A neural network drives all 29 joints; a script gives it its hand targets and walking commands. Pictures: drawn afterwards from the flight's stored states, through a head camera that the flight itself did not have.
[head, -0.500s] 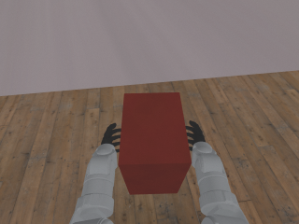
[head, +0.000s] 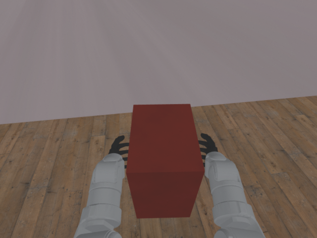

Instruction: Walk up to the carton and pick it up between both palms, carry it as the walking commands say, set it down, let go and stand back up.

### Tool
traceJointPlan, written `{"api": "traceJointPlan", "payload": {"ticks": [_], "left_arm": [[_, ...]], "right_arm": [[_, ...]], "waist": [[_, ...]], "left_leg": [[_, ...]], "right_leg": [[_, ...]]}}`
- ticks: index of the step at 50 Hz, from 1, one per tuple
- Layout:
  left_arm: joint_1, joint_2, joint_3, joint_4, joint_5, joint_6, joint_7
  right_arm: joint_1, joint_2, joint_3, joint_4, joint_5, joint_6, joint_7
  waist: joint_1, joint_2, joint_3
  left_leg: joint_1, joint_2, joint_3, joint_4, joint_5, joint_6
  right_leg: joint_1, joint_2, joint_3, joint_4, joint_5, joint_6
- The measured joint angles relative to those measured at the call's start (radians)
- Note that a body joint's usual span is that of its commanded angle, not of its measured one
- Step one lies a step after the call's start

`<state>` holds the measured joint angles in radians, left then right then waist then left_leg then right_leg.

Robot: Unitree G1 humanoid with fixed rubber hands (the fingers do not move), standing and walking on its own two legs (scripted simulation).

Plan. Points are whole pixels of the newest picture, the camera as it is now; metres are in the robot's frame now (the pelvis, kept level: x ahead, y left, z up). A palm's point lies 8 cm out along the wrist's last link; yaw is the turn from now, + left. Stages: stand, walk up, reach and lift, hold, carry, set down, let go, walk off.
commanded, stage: reach and lift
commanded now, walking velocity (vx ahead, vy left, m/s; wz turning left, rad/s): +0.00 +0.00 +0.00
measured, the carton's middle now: (162, 163) +0.34 +0.01 -0.02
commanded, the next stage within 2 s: hold in 1.08 s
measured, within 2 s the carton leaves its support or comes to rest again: neither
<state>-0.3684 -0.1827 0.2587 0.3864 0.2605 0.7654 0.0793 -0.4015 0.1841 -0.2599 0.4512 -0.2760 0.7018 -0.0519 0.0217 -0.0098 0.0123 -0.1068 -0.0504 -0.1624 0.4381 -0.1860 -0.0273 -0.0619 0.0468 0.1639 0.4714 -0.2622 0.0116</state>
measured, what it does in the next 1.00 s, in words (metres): stands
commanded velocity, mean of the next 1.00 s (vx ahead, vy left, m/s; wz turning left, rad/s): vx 0.00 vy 0.00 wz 0.00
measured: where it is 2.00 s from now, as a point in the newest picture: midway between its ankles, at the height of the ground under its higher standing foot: outside the picture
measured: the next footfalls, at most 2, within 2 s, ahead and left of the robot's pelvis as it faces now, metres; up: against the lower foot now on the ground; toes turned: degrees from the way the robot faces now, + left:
none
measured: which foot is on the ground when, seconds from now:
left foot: down 0.00-1.00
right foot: down 0.00-1.00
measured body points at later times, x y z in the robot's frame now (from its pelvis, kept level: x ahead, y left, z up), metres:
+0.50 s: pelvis +0.00 +0.01 +0.00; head -0.05 +0.01 +0.45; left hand +0.32 +0.13 +0.04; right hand +0.31 -0.13 +0.04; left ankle +0.05 +0.14 -0.74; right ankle +0.01 -0.13 -0.74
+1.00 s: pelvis +0.00 +0.01 +0.00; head -0.06 +0.01 +0.45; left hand +0.30 +0.13 +0.04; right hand +0.30 -0.13 +0.04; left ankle +0.05 +0.14 -0.74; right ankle +0.01 -0.13 -0.74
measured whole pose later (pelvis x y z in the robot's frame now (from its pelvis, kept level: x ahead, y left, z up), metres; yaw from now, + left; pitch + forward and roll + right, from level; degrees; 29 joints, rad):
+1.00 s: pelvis +0.00 +0.01 +0.00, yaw +0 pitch -8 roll +0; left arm -0.32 -0.17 0.18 0.35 0.26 0.80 0.07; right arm -0.34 0.17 -0.21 0.37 -0.27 0.75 -0.04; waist 0.00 -0.01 0.00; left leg -0.11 -0.05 -0.14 0.44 -0.18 -0.02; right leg -0.06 0.04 0.16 0.46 -0.25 0.02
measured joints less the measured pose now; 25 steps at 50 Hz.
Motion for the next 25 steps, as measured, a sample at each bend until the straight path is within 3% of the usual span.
{"api": "traceJointPlan", "payload": {"ticks": [11,25], "left_arm": [[-0.015,-0.005,-0.002,0.004,0.005,-0.005,-0.002],[0.008,0.002,-0.043,-0.020,0.000,0.010,-0.002]], "right_arm": [[-0.011,0.003,-0.024,-0.022,-0.001,0.011,0.004],[0.034,-0.001,0.004,-0.068,0.003,0.025,0.009]], "waist": [[-0.024,-0.005,0.010],[-0.028,-0.004,0.002]], "left_leg": [[-0.017,0.002,0.011,0.012,-0.002,0.003],[-0.002,-0.001,0.021,0.000,-0.005,0.012]], "right_leg": [[-0.016,0.000,0.003,0.005,0.003,0.005],[0.004,-0.008,0.007,-0.021,0.007,0.010]]}}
